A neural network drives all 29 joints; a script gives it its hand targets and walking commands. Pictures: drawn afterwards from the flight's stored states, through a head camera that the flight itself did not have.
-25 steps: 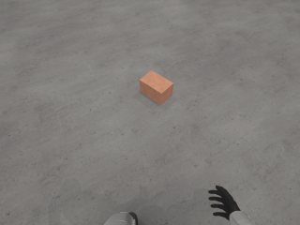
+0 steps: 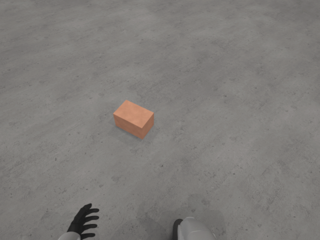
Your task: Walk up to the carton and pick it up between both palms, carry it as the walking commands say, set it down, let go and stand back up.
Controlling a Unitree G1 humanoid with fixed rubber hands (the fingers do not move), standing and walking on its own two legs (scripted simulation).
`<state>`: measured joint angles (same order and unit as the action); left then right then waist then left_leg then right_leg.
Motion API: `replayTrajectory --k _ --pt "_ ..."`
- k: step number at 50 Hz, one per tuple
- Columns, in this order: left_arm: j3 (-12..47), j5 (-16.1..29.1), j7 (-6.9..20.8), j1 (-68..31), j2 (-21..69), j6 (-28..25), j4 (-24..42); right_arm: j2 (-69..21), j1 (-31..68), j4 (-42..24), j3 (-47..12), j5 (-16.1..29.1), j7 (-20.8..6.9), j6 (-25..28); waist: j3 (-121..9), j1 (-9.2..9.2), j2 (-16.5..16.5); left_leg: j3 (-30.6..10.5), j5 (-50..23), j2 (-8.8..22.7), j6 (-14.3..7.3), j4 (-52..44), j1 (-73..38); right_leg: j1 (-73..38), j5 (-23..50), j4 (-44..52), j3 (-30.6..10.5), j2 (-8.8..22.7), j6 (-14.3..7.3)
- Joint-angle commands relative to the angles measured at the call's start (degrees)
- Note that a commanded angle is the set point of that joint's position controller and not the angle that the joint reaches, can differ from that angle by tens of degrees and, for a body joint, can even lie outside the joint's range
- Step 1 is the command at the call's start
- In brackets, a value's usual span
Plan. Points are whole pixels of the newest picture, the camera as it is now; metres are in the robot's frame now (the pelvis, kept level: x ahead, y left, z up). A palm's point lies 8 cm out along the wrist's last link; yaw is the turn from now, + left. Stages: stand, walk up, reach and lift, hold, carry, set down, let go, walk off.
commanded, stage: walk up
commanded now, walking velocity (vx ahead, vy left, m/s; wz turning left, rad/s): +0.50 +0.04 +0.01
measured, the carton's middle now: (134, 119) +0.99 +0.07 -0.70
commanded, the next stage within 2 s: none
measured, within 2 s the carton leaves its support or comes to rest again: neither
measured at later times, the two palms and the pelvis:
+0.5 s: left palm out of the picture +0.12 +0.26 -0.11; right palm (206, 150) +0.38 -0.19 -0.12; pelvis +0.23 +0.02 +0.01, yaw +1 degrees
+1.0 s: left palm (72, 133) +0.50 +0.27 -0.13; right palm (208, 161) +0.34 -0.19 -0.11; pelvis +0.40 +0.05 +0.01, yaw +0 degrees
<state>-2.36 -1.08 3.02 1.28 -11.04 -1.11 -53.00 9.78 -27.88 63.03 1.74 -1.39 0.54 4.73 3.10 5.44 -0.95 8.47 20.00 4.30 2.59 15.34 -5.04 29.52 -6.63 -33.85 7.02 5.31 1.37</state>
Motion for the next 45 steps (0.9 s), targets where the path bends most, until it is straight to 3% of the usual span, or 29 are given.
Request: replayTrajectory --k 1,2,3,4,5,7,9,10,14,20,22,23,24,25,26,27,28,29,30,31,32,33,34,35,38,41,45 --pt "-1.6 -0.3 -1.5 6.7 -4.6 -2.0 0.5 10.3 -0.4 0.3 1.9 0.6 0.6 -0.4 -0.8 -6.59 6.6 -2.3 -32.0 9.0 -7.3 9.9 8.9 -15.5 -2.7 6.2 2.3 -2.9 -0.8" --pt "-2.6 -1.0 -2.3 16.5 -7.5 -2.9 -2.8 10.0 0.6 -0.4 1.8 0.8 0.3 -0.4 -8.2 -10.39 2.5 -0.5 -30.0 6.8 -6.0 22.7 16.0 -30.2 -2.8 6.4 1.1 -1.3 -2.5" --pt "-4.1 -2.0 -3.0 26.2 -14.0 -3.5 -5.2 7.1 0.5 -2.5 1.3 0.8 0.2 0.1 -14.1 -13.27 -9.0 0.4 -8.8 1.7 -4.3 41.8 29.1 -40.7 -0.6 8.8 -18.8 14.0 -5.6" --pt "-5.4 -1.1 -3.2 28.8 -20.7 -2.8 -5.7 4.7 -4.2 -3.5 1.5 1.2 0.0 -0.1 -21.2 -12.86 -16.1 -6.1 12.0 -3.6 -3.5 53.9 40.7 -46.8 -5.2 19.5 -43.1 27.6 -10.3" --pt "-5.5 -0.3 -3.3 25.0 -19.1 -2.2 -5.5 7.5 -1.9 -3.9 2.4 0.5 -0.2 -0.8 -18.4 -10.13 -8.5 -11.7 9.2 0.2 -3.0 59.8 41.2 -40.5 -6.1 19.6 -42.6 26.5 -10.0" --pt "-3.4 0.0 -3.5 16.0 -10.0 -2.9 -4.7 5.3 3.0 -3.9 2.5 -0.2 -0.8 -1.3 -5.7 -7.16 -3.0 -11.0 -1.9 3.8 -2.4 58.3 39.6 -25.6 -2.4 19.5 -25.9 18.7 -8.2" --pt "-2.3 0.2 -3.2 13.6 -5.8 -3.6 -4.7 3.2 1.9 -3.9 2.4 -0.6 -1.6 -2.8 -2.5 -5.15 -6.3 -9.6 -8.1 4.3 -2.1 54.7 35.7 -18.5 1.1 20.8 -15.4 13.5 -5.3" --pt "-2.1 0.1 -3.1 14.9 -5.9 -3.8 -4.8 3.1 1.9 -4.2 2.3 -0.9 -2.0 -3.5 -2.1 -4.98 -7.3 -8.7 -9.5 3.6 -2.0 53.5 35.2 -17.7 3.6 20.8 -13.2 12.7 -5.0" --pt "-2.3 -0.1 -3.1 21.3 -7.3 -4.3 -4.9 4.0 9.8 -7.8 2.4 -1.2 -3.3 -4.9 0.3 -6.27 -8.3 -7.6 -13.7 3.8 -0.7 46.7 40.0 -19.2 6.4 22.2 -10.5 13.1 -5.2" --pt "-2.6 -0.3 -3.7 24.8 -8.9 -4.1 -4.6 3.8 22.7 -11.9 1.4 -0.2 -5.1 -4.6 4.9 -8.59 -9.5 -4.5 -18.6 2.5 0.7 26.3 38.6 -20.2 -3.3 26.9 -6.8 12.0 -5.2" --pt "-2.9 -0.4 -3.7 25.9 -9.3 -3.9 -4.9 3.8 25.6 -12.6 1.2 0.1 -5.2 -4.2 5.3 -9.38 -10.1 -3.3 -18.1 2.0 0.6 21.3 36.5 -21.7 -2.1 27.2 -6.0 12.4 -5.4" --pt "-2.8 -0.4 -3.4 25.2 -9.1 -3.8 -4.6 4.1 26.3 -12.7 1.2 0.4 -5.0 -3.9 4.7 -9.13 -11.6 -2.8 -16.5 1.9 0.3 18.8 33.7 -22.0 -1.5 26.7 -4.4 11.7 -5.2" --pt "-2.4 -0.5 -3.2 25.1 -8.4 -3.6 -4.9 4.0 26.9 -13.3 0.8 0.3 -4.6 -3.2 3.5 -8.56 -15.2 -2.3 -13.6 1.7 0.0 17.8 30.1 -21.8 -4.4 25.8 -2.6 9.6 -5.3" --pt "-2.5 -0.4 -3.2 25.7 -8.7 -3.3 -5.5 4.7 26.0 -12.7 0.9 0.1 -4.3 -2.7 3.1 -8.73 -13.9 -1.5 -11.9 1.2 -0.1 16.8 27.7 -21.9 -5.2 24.5 -3.4 10.0 -5.5" --pt "-2.4 -0.3 -3.3 25.6 -9.0 -3.2 -5.8 5.4 23.8 -11.7 1.2 -0.1 -3.9 -2.3 2.5 -8.0 -10.6 -0.9 -11.7 1.0 -0.1 14.6 24.9 -21.9 -4.1 21.8 -3.7 10.7 -5.3" --pt "-2.2 -0.1 -3.4 25.0 -9.1 -3.0 -5.9 6.6 19.3 -9.8 1.6 -0.2 -3.2 -1.7 0.7 -5.91 -5.9 0.0 -12.2 0.2 -0.4 10.9 19.1 -21.0 0.5 15.4 -2.7 9.9 -4.5" --pt "-1.8 0.1 -3.3 25.5 -8.1 -2.9 -6.0 9.1 11.4 -6.9 2.4 -0.6 -2.4 -0.9 -4.0 -3.21 0.6 0.6 -10.5 -0.5 -1.1 9.4 9.3 -19.3 4.7 3.6 -0.7 6.8 -3.4" --pt "-0.9 0.0 -3.2 27.1 -5.2 -2.9 -5.3 14.3 3.3 -5.5 3.8 -1.4 -1.5 -0.1 -9.7 -0.44 11.0 -12.6 -12.8 10.5 -3.1 7.8 -1.2 -10.0 -7.4 -12.8 0.1 2.1 -1.4" --pt "-0.5 0.3 -3.7 29.8 -2.4 -2.7 -4.1 20.4 -0.5 -5.4 5.1 -1.1 -0.9 -0.5 -15.8 1.07 24.3 -32.0 -15.2 23.2 -9.2 0.3 -9.9 3.9 -28.3 -28.1 -1.4 -3.8 -0.6" --pt "-2.1 -0.6 -3.9 28.3 -6.5 -1.9 -5.9 19.6 -0.9 -5.3 4.9 0.2 -0.9 -0.5 -15.3 0.41 11.5 -35.9 -22.0 27.4 -9.4 0.4 -6.3 4.4 -28.0 -35.7 -8.1 -0.9 -0.9" --pt "-2.3 -0.5 -3.7 25.8 -5.9 -1.7 -6.1 16.6 3.8 -5.2 4.1 0.4 -0.7 -0.2 -10.0 -2.26 7.3 -30.8 -30.5 24.7 -8.8 1.7 0.6 3.9 -21.6 -36.6 -9.7 1.1 -1.0" --pt "-2.0 -0.2 -3.4 25.0 -3.9 -1.5 -6.6 12.7 8.0 -5.5 3.5 0.3 -0.7 0.0 -6.2 -4.7 6.1 -23.6 -36.6 20.3 -8.5 2.3 6.3 2.3 -16.5 -34.7 -9.1 2.6 -0.7" --pt "-2.1 -0.2 -3.0 23.8 -3.3 -1.0 -6.5 9.6 10.7 -6.0 3.0 0.2 -0.6 0.2 -4.5 -6.09 7.9 -18.4 -38.0 16.3 -7.7 1.8 9.5 1.1 -14.2 -32.4 -7.8 3.2 -0.5" --pt "-2.1 -0.3 -2.8 23.9 -2.9 -0.2 -6.8 7.4 11.5 -5.8 2.4 0.1 -0.6 0.3 -4.3 -6.67 10.3 -15.4 -38.1 14.3 -7.1 1.6 11.3 -0.6 -13.0 -31.1 -6.8 3.0 -0.2" --pt "-1.9 -0.3 -2.1 22.3 -2.7 1.6 -7.8 7.4 10.4 -5.6 1.8 -0.1 -0.6 0.7 -4.3 -7.32 12.2 -10.8 -42.5 14.1 -7.8 0.9 13.7 -3.2 -10.0 -29.6 -4.6 1.4 0.3" --pt "-1.9 -0.2 -1.6 15.8 -3.1 2.4 -6.3 8.4 7.2 -4.7 2.2 0.0 -0.2 0.6 -3.0 -5.82 11.9 -9.6 -40.0 14.7 -8.7 -0.4 12.4 -0.3 -7.0 -25.7 -4.1 1.7 1.0" --pt "-1.3 0.0 -0.9 8.0 -2.7 2.7 -3.9 9.1 4.8 -4.2 2.6 -0.1 0.1 -0.1 -0.1 -3.9 11.4 -9.6 -25.8 15.1 -9.3 -3.8 12.0 0.2 -4.4 -15.1 -3.2 1.8 1.5"
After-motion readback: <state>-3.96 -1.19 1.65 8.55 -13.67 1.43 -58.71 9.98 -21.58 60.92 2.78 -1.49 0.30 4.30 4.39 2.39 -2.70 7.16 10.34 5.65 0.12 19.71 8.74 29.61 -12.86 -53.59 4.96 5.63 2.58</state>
